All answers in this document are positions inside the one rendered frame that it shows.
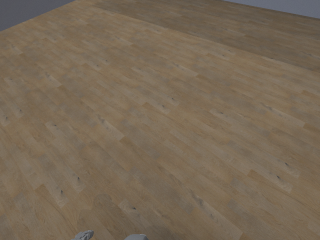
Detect left robot hand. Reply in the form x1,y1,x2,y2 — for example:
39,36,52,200
71,230,94,240

